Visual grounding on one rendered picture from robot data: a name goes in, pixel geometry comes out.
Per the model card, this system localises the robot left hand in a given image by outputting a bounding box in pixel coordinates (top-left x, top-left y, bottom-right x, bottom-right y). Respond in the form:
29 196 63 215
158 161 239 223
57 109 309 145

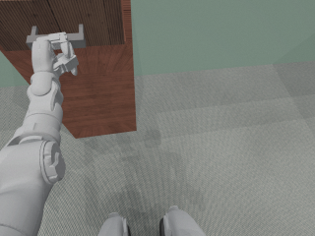
31 31 79 80

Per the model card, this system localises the robot left shin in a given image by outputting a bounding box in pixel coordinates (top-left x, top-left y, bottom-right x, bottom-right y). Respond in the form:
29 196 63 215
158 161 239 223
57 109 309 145
108 212 122 218

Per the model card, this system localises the cabinet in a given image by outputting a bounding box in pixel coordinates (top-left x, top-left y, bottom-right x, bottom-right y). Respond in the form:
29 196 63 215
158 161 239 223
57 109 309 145
0 0 137 139

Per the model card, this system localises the left robot forearm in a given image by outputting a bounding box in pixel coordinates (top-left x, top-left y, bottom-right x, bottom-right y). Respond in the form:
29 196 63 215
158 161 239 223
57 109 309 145
5 72 64 147

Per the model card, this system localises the left robot thigh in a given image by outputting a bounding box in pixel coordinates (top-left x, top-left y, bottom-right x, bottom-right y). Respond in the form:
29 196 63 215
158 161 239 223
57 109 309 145
97 216 129 236

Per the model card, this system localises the drawer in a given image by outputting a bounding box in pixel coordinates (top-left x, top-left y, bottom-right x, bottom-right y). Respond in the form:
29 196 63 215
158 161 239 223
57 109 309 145
0 0 125 51

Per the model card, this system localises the robot left upper arm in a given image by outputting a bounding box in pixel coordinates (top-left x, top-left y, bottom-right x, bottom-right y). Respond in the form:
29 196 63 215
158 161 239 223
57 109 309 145
0 140 66 236

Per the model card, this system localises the handle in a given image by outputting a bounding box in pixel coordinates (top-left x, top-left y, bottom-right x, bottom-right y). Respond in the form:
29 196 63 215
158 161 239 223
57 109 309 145
26 24 87 51

